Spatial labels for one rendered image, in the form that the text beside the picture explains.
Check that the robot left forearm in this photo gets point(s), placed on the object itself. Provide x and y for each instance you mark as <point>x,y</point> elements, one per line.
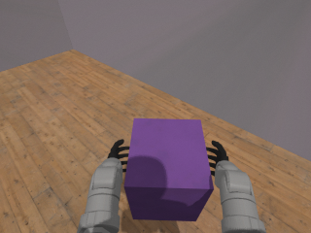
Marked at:
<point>103,198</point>

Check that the robot left hand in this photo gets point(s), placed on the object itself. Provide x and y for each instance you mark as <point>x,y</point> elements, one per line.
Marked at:
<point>114,152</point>

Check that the robot right forearm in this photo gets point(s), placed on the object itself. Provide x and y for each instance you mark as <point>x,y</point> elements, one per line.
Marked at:
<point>239,206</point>

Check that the carton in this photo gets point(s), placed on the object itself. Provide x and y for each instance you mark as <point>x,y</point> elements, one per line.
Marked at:
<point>168,174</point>

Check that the robot right hand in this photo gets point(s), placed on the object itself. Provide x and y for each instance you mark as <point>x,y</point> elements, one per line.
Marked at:
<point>220,155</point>

